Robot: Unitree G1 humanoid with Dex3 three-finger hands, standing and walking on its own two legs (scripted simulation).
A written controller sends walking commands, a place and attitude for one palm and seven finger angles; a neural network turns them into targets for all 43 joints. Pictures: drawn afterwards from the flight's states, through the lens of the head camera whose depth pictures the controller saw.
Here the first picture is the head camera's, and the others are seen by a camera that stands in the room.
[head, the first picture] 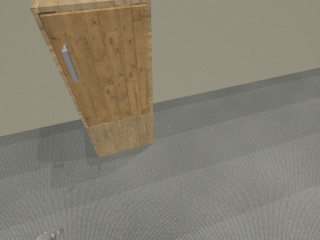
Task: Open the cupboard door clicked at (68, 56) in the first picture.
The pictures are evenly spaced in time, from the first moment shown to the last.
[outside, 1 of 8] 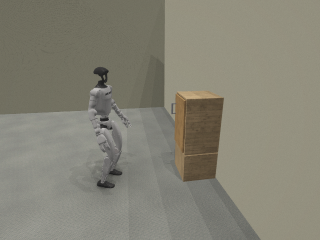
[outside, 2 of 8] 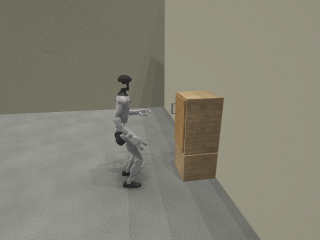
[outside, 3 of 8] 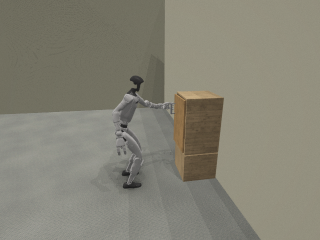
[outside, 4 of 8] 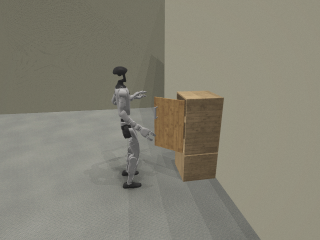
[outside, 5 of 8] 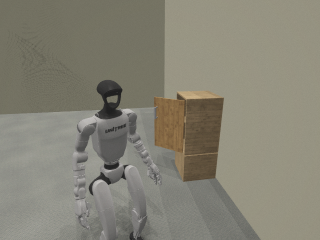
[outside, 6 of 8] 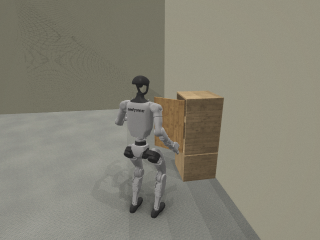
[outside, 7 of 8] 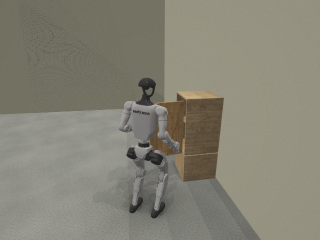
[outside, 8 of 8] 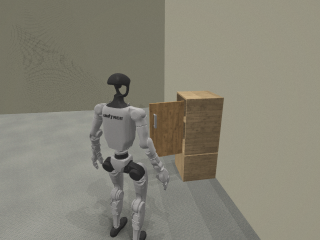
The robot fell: no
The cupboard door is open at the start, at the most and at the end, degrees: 0 99 99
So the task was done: yes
